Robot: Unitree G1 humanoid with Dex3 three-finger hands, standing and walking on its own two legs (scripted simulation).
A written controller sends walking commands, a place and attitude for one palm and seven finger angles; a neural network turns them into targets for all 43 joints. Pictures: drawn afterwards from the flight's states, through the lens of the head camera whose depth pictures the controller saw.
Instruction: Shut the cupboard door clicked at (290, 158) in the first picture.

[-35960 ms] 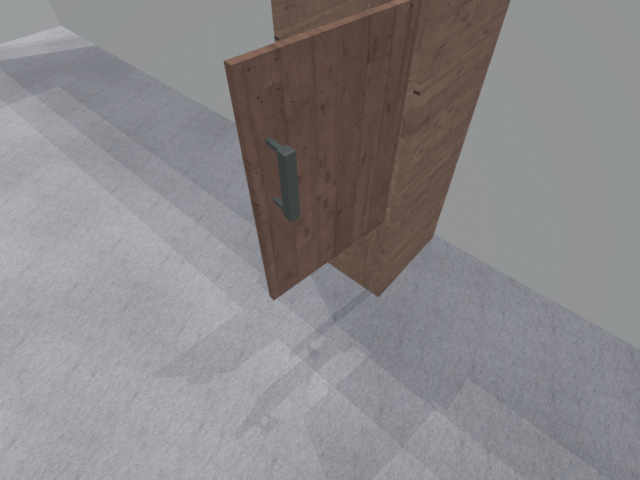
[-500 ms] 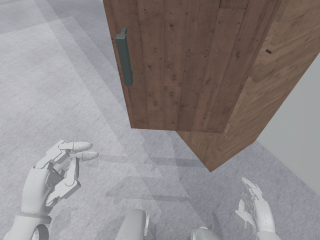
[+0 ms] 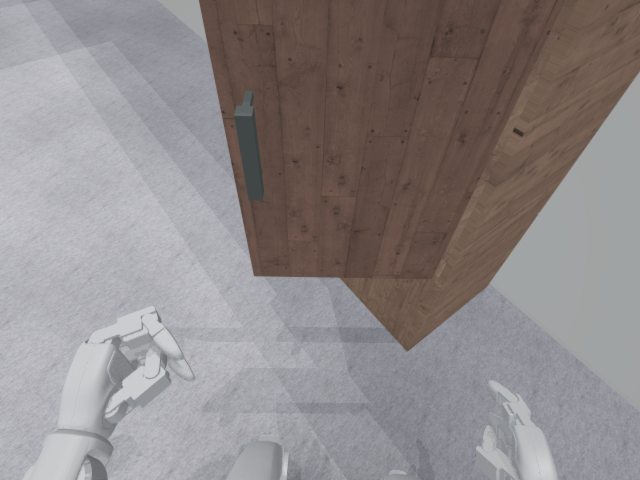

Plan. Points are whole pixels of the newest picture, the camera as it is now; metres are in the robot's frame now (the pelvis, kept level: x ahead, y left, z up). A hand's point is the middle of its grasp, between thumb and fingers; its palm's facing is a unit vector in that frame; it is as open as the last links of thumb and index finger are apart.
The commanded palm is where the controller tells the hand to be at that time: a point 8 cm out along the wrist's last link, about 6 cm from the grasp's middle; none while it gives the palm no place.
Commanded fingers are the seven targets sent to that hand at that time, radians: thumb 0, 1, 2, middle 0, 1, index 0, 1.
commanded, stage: raise the hand and make a fist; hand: left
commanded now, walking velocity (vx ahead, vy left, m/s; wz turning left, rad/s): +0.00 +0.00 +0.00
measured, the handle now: (252, 148) +0.53 +0.15 +0.11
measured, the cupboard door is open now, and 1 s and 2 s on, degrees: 53 53 53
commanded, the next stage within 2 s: bring the fist close to the handle in 0.80 s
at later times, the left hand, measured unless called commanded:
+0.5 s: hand (156, 336) +0.23 +0.18 +0.12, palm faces +0.07 -1.00 -0.05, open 3.1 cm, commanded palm +0.20 +0.23 +0.11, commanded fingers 0.00 0.90 0.90 -1.30 -1.50 -1.30 -1.50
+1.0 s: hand (186, 345) +0.23 +0.16 +0.10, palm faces +0.05 -1.00 -0.03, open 3.1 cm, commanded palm +0.23 +0.21 +0.11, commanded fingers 0.00 0.90 0.90 -1.30 -1.50 -1.30 -1.50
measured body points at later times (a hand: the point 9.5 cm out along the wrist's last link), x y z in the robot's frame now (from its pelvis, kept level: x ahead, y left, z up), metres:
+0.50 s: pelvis +0.01 -0.01 +0.02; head +0.02 -0.02 +0.47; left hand +0.22 +0.24 +0.13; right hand +0.18 -0.23 -0.05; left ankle +0.06 +0.12 -0.66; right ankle +0.00 -0.14 -0.66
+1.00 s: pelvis +0.01 -0.03 +0.02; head +0.02 -0.04 +0.47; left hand +0.22 +0.21 +0.11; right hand +0.19 -0.25 -0.05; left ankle +0.06 +0.12 -0.66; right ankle +0.00 -0.14 -0.66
